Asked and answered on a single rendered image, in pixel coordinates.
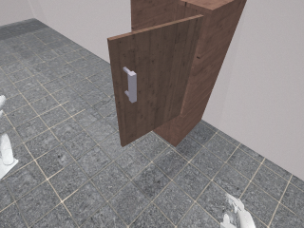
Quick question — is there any handle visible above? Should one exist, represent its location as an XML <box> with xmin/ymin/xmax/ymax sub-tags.
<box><xmin>123</xmin><ymin>67</ymin><xmax>137</xmax><ymax>104</ymax></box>

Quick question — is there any robot right hand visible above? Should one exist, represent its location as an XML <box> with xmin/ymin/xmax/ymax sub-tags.
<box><xmin>220</xmin><ymin>193</ymin><xmax>256</xmax><ymax>228</ymax></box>

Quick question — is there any robot left hand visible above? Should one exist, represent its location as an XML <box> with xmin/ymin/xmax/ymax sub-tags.
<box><xmin>0</xmin><ymin>95</ymin><xmax>19</xmax><ymax>180</ymax></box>

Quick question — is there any cupboard door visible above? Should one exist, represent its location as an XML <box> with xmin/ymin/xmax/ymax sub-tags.
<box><xmin>107</xmin><ymin>14</ymin><xmax>204</xmax><ymax>147</ymax></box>

